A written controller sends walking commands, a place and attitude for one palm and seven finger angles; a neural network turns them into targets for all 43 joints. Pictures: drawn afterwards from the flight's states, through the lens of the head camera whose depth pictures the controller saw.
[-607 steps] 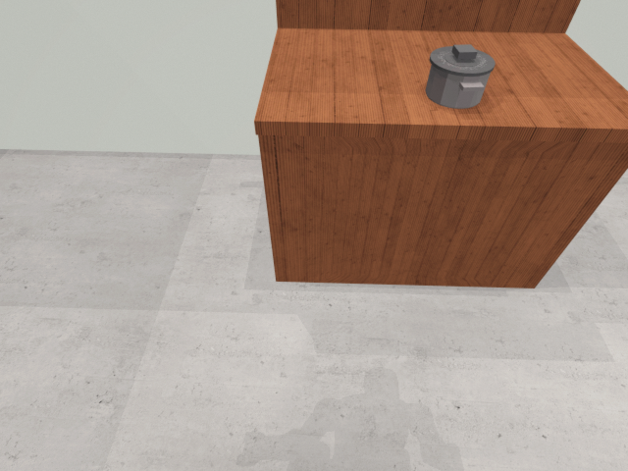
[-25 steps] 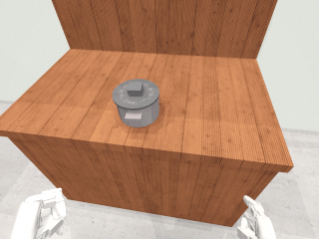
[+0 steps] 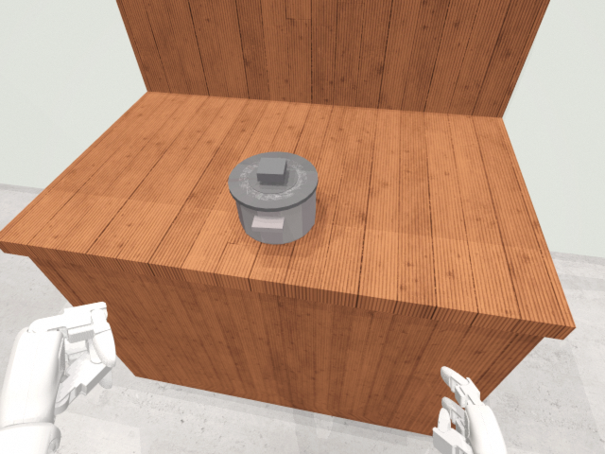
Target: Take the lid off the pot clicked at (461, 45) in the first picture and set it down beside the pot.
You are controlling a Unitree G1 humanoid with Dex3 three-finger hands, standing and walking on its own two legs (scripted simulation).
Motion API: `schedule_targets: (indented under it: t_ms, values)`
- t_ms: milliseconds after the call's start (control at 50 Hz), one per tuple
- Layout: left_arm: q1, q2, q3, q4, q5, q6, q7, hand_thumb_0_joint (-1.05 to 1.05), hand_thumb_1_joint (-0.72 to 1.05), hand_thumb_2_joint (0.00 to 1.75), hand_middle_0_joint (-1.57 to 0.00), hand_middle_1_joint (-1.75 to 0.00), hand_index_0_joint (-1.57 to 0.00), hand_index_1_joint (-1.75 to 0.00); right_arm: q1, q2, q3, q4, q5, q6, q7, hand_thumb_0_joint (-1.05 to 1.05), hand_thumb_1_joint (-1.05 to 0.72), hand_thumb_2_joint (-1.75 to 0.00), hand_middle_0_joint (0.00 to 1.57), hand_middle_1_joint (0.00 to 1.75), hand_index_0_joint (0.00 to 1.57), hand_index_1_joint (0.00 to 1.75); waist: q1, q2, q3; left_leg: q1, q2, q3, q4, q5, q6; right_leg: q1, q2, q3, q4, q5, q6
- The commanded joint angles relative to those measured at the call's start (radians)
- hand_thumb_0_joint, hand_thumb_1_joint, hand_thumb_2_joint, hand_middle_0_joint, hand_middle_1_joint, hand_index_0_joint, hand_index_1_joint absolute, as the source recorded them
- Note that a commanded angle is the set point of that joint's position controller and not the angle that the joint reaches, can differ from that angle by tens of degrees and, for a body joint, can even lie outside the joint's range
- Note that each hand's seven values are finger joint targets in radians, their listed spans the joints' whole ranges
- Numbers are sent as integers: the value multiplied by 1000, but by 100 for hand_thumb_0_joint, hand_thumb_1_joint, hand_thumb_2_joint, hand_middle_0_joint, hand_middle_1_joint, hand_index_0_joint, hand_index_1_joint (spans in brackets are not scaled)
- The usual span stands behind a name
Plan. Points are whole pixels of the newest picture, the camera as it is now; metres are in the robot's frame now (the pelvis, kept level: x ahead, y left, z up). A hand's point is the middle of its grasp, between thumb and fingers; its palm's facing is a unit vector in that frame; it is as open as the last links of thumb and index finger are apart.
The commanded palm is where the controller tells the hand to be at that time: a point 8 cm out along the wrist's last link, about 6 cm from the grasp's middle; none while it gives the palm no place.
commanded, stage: reach forward and open the fingers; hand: left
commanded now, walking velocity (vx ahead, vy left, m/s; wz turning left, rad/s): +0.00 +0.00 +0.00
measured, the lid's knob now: (272, 169) +0.54 +0.13 +0.08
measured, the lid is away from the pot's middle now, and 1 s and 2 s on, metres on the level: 0.00 0.00 0.00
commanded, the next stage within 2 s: move the open hand above the knob in 1.12 s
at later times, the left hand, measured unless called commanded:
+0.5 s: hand (99, 344) +0.19 +0.25 +0.11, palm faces -0.25 -0.02 -0.97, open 4.0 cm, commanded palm +0.18 +0.26 +0.17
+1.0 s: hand (121, 294) +0.24 +0.24 +0.13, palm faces -0.18 +0.00 -0.98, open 9.8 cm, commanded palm +0.22 +0.25 +0.20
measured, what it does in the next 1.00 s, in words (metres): stands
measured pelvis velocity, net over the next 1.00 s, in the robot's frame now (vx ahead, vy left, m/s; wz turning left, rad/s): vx -0.03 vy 0.00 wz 0.01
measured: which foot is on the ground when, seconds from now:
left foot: down 0.00-1.00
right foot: down 0.00-1.00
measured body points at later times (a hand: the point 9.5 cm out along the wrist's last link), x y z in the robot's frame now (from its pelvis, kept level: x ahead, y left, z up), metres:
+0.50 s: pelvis +0.00 -0.01 +0.00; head +0.01 -0.07 +0.45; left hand +0.20 +0.25 +0.16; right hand +0.22 -0.24 -0.10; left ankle -0.03 +0.10 -0.74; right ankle +0.01 -0.15 -0.74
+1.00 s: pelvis -0.03 +0.00 +0.01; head -0.02 -0.05 +0.45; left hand +0.24 +0.24 +0.19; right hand +0.16 -0.23 -0.10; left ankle -0.03 +0.10 -0.74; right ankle +0.01 -0.15 -0.74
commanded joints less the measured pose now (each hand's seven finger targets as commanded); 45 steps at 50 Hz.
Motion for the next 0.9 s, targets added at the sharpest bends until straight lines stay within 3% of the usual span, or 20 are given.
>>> schedule_targets:
  t_ms: [0, 20, 40, 60, 100, 140, 180, 220, 320, 360, 420, 480, 580, 640, 700, 740, 760, 780, 840, 880]
  values:
    - [-39, 146, 124, -215, -10, -74, 21, 0, 90, 90, -130, -150, -130, -150, -124, -103, -42, -165, 2, -53, -11, 0, -90, -90, 20, 30, 20, 30, -4, -16, -73, -37, 21, -19, -100, 328, -9, 41, 35, -34, -37, 160, -42]
    - [-101, 362, 79, -240, 450, 12, 59, 0, 87, 91, -129, -146, -129, -146, -161, -181, -25, -171, -29, 14, 8, 0, -90, -90, 20, 30, 20, 30, -2, 46, -18, -189, 4, -11, -84, 306, -13, -64, 52, -28, 18, 131, -48]
    - [-108, 286, 80, -271, 459, 63, 82, 0, 84, 92, -128, -143, -128, -143, -195, -139, -36, -211, -15, 52, 18, 0, -90, -90, 20, 30, 20, 30, 4, 69, 3, -200, 12, -9, -91, 293, -23, -60, 43, -52, 21, 96, -62]
    - [-150, 276, 58, -319, 466, 74, 87, 0, 81, 94, -126, -139, -126, -139, -181, -146, -32, -224, -19, 69, 22, 0, -90, -90, 20, 30, 20, 30, -3, 66, -21, -202, 9, -5, -89, 293, -22, -59, 41, -58, 25, 82, -67]
    - [-32, 337, 60, -274, 650, 123, 90, 0, 74, 98, -124, -132, -124, -132, -174, -165, -48, -223, -22, 108, 37, 0, -90, -90, 20, 30, 20, 30, 38, 119, -122, -173, 17, -1, -69, 306, -24, -41, 52, -27, 42, 80, -75]
    - [6, 427, 110, -264, 741, 180, 75, 0, 68, 102, -122, -125, -122, -125, -208, -178, -48, -236, -14, 159, 45, 0, -90, -90, 20, 30, 20, 30, 49, 66, -205, -163, 16, -2, -46, 336, -21, 4, 60, 7, 47, 133, -81]
    - [-83, 467, 95, -239, 813, 200, 38, 0, 61, 107, -120, -118, -120, -118, -213, -185, -47, -237, -10, 196, 42, 0, -90, -90, 20, 30, 20, 30, 24, -12, -224, -156, 11, -4, -45, 315, -10, -5, 49, 13, 32, 132, -71]
    - [-138, 497, 80, -166, 838, 207, -15, 0, 54, 112, -118, -111, -118, -111, -218, -189, -47, -224, 3, 210, 32, 0, -90, -90, 20, 30, 20, 30, 9, -33, -200, -146, 9, -13, -50, 305, 1, -24, 39, 9, 8, 142, -58]
    - [-187, 538, 59, -122, 764, 169, -182, 0, 38, 122, -113, -93, -113, -93, -203, -194, -55, -221, 20, 201, 13, 0, -90, -90, 20, 30, 20, 30, -8, -51, -228, -97, -13, -23, -44, 388, 23, 9, 25, -7, -22, 265, -27]
    - [-229, 575, 72, -151, 738, 146, -236, 0, 31, 125, -110, -86, -110, -86, -198, -192, -53, -224, 20, 189, 9, 0, -90, -90, 20, 30, 20, 30, -14, -43, -267, -77, -20, -18, -31, 433, 29, 36, 22, -9, -22, 322, -19]
    - [-333, 668, 132, -113, 738, 109, -295, 0, 22, 129, -107, -76, -107, -76, -184, -197, -49, -211, 16, 195, 1, 0, -90, -90, 20, 30, 20, 30, -18, -40, -214, -76, -21, -23, -52, 436, 31, 15, 25, -19, -50, 312, -14]
    - [-360, 693, 169, -16, 732, 69, -343, 0, 14, 131, -103, -65, -103, -65, -160, -192, -48, -203, 17, 197, -1, 0, -90, -90, 20, 30, 20, 30, -16, -49, -181, -75, -24, -19, -56, 432, 32, 17, 27, -27, -68, 303, -16]
    - [-444, 601, 88, -18, 672, 20, -371, 0, 0, 133, -96, -47, -96, -47, -163, -193, -54, -225, 24, 193, 14, 0, -90, -90, 20, 30, 20, 30, -24, 5, -205, -40, -36, -12, -71, 391, 27, 9, 32, -34, -93, 261, -16]
    - [-488, 626, 94, -24, 690, 14, -359, 0, -8, 134, -92, -36, -92, -36, -184, -195, -54, -239, 27, 177, 18, 0, -90, -90, 20, 30, 20, 30, -21, 0, -211, -40, -33, -24, -81, 345, 25, 2, 44, -25, -101, 208, -21]
    - [-625, 743, 171, 10, 735, 8, -343, 0, -17, 136, -88, -26, -88, -26, -169, -201, -50, -213, 21, 193, 11, 0, -90, -90, 20, 30, 20, 30, -7, -6, -249, -53, -35, -28, -112, 332, 23, 45, 31, -28, -104, 172, -28]
    - [-631, 738, 180, 75, 749, 24, -333, 0, -22, 137, -85, -19, -85, -19, -173, -200, -50, -216, 30, 192, 17, 0, -90, -90, 20, 30, 20, 30, -8, 3, -212, -61, -31, -31, -111, 317, 20, 29, 43, -23, -105, 156, -35]
    - [-701, 706, 134, 80, 741, 22, -338, 0, -25, 138, -84, -15, -84, -15, -173, -194, -45, -206, 29, 199, 17, 0, -90, -90, 20, 30, 20, 30, -15, 18, -223, -69, -36, -27, -133, 299, 17, 34, 36, -33, -109, 122, -35]
    - [-676, 662, 105, 127, 725, 28, -340, 0, -28, 138, -82, -12, -82, -12, -166, -196, -49, -214, 32, 198, 19, 0, -90, -90, 20, 30, 20, 30, -15, 10, -190, -72, -36, -25, -134, 283, 17, 20, 39, -35, -111, 113, -35]
    - [-647, 574, 20, 90, 701, 48, -355, 0, -31, 139, -81, -8, -81, -8, -192, -198, -55, -246, 42, 184, 39, 0, -90, -90, 20, 30, 20, 30, -20, 19, -215, -44, -37, -30, -120, 286, 17, 9, 50, -28, -95, 127, -37]
    - [-711, 587, -10, 76, 709, 52, -373, 0, -31, 140, -81, -8, -81, -8, -186, -202, -54, -236, 35, 191, 39, 0, -90, -90, 20, 30, 20, 30, -23, 0, -217, -54, -34, -30, -150, 261, 16, 19, 45, -33, -108, 93, -34]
